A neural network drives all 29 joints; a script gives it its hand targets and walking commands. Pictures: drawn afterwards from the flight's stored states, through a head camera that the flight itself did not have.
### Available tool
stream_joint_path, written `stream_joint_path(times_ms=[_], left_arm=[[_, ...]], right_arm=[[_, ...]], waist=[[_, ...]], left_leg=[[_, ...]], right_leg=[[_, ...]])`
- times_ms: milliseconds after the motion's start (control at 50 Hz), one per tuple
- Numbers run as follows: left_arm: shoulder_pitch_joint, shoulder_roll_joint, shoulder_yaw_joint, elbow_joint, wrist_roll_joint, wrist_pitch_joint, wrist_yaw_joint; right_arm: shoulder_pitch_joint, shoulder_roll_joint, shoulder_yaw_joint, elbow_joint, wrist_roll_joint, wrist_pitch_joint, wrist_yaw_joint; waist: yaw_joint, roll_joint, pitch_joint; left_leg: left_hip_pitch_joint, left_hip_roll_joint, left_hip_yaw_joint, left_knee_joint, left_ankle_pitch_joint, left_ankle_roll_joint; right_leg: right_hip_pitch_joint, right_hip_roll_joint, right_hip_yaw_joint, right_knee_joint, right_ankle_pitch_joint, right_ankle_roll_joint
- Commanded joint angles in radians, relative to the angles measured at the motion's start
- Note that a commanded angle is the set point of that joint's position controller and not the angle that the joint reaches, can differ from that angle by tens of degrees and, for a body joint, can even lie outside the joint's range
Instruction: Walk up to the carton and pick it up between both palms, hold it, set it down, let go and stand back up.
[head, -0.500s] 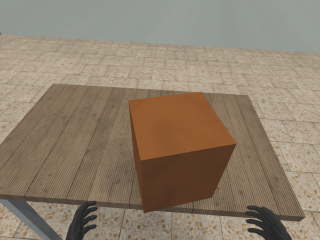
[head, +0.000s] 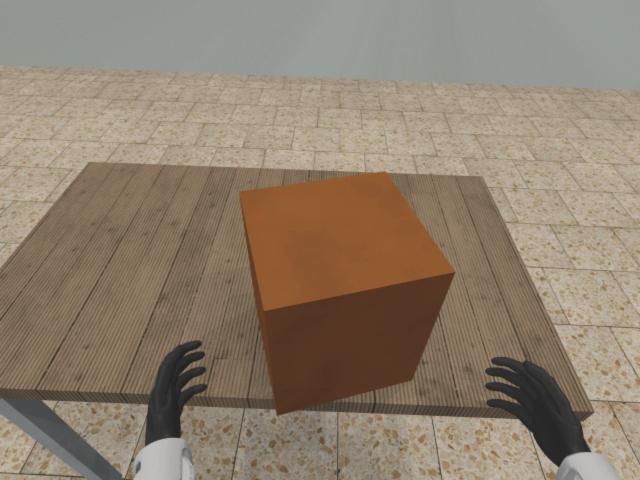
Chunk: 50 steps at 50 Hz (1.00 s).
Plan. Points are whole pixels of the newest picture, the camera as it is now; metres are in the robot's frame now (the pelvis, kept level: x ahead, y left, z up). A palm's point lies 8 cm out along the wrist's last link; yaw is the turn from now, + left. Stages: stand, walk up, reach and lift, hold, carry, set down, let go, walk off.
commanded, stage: reach and lift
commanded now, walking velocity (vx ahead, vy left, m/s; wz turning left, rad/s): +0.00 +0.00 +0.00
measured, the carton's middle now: (331, 292) +0.39 +0.03 +0.03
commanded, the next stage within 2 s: none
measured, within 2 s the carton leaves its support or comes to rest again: neither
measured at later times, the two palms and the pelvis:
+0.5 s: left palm (150, 362) +0.23 +0.22 +0.08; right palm (539, 356) +0.29 -0.22 +0.07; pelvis +0.00 +0.01 +0.00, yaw -1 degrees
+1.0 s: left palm (141, 297) +0.28 +0.24 +0.13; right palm (524, 272) +0.37 -0.20 +0.13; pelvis -0.01 +0.00 +0.00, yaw -1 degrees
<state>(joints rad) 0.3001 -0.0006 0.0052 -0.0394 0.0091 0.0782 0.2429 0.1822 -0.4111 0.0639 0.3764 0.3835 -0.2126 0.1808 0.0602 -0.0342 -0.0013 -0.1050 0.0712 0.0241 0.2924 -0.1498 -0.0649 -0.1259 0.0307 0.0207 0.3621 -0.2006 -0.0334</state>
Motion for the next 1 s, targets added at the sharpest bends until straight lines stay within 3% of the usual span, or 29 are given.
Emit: stream_joint_path(times_ms=[0, 340, 580, 800, 980], left_arm=[[-0.092, 0.032, 0.035, -0.189, 0.013, 0.012, -0.007], [-0.231, 0.036, 0.069, -0.346, -0.023, 0.234, -0.031], [-0.411, 0.086, 0.142, -0.403, -0.054, 0.422, -0.049], [-0.660, 0.131, 0.198, -0.339, -0.080, 0.568, -0.055], [-0.803, 0.157, 0.229, -0.279, -0.071, 0.638, -0.059]], right_arm=[[-0.143, -0.156, -0.055, -0.149, 0.022, -0.009, -0.019], [-0.334, -0.198, -0.088, -0.229, 0.033, 0.161, -0.056], [-0.554, -0.221, -0.078, -0.268, 0.063, 0.302, -0.092], [-0.812, -0.239, -0.073, -0.188, 0.068, 0.437, -0.113], [-0.984, -0.256, -0.049, -0.088, 0.084, 0.481, -0.117]], waist=[[0.009, -0.047, -0.070], [0.000, -0.009, -0.108], [0.022, -0.014, -0.164], [0.025, -0.016, -0.222], [0.030, -0.014, -0.285]], left_leg=[[0.076, -0.088, 0.039, -0.005, 0.182, 0.056], [0.174, -0.073, 0.021, -0.008, 0.269, 0.043], [0.154, -0.079, 0.033, -0.016, 0.252, 0.049], [0.100, -0.079, 0.030, -0.012, 0.174, 0.049], [0.087, -0.081, 0.025, 0.007, 0.217, 0.042]], right_leg=[[-0.016, 0.012, 0.029, -0.105, 0.152, -0.032], [-0.041, 0.037, 0.011, -0.130, 0.166, -0.045], [-0.013, 0.037, 0.021, -0.125, 0.170, -0.026], [-0.027, 0.031, 0.022, -0.109, 0.109, -0.008], [0.007, 0.036, 0.014, -0.087, 0.186, 0.009]])
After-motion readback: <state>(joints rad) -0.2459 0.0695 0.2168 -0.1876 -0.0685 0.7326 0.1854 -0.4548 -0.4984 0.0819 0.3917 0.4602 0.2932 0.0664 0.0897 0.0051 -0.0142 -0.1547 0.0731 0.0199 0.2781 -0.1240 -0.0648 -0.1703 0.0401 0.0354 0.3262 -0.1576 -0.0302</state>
